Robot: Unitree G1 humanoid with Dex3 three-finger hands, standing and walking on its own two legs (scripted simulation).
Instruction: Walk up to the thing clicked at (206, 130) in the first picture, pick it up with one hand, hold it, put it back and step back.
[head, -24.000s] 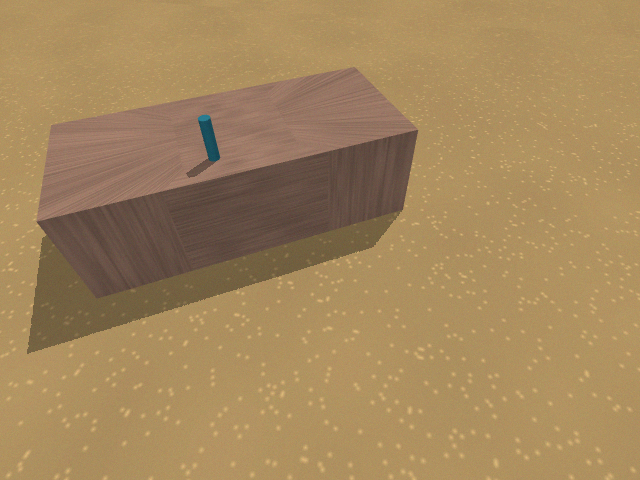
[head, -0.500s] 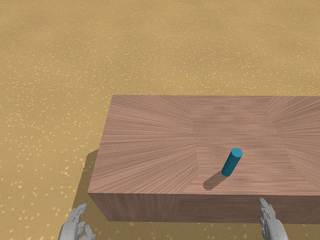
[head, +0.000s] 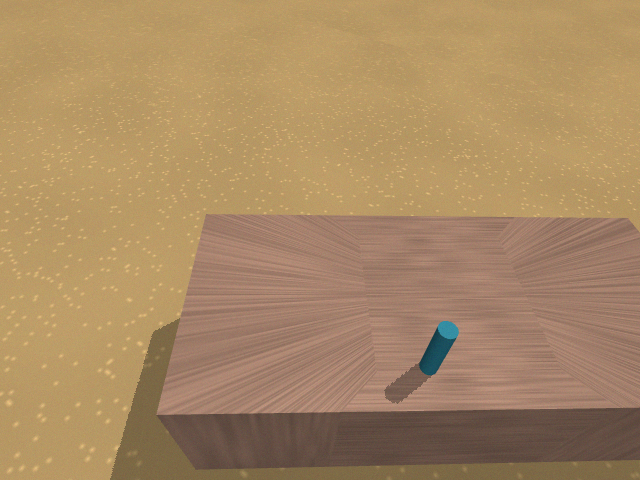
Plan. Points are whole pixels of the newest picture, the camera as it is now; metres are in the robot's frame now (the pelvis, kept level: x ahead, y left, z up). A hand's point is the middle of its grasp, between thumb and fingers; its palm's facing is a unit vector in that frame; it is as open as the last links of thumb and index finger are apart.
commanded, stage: home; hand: right
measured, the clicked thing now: (437, 349) +0.45 -0.24 -0.27
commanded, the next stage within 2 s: stand in 1.18 s
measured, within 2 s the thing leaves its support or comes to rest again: neither
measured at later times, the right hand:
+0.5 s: hand out of the picture +0.03 -0.25 -0.14, palm faces -0.02 +0.92 -0.38, open 17.5 cm
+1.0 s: hand out of the picture +0.05 -0.24 -0.14, palm faces -0.05 +0.93 -0.37, open 17.4 cm
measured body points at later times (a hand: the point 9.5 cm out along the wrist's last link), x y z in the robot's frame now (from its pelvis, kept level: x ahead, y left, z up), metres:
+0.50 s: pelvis -0.03 +0.00 +0.01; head -0.04 +0.02 +0.46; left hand +0.03 +0.29 -0.14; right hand +0.03 -0.30 -0.11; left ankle -0.04 +0.11 -0.74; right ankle +0.01 -0.14 -0.74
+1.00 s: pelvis -0.02 +0.00 +0.01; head -0.01 +0.02 +0.46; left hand +0.03 +0.29 -0.14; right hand +0.05 -0.29 -0.12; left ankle -0.04 +0.11 -0.74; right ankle +0.01 -0.14 -0.74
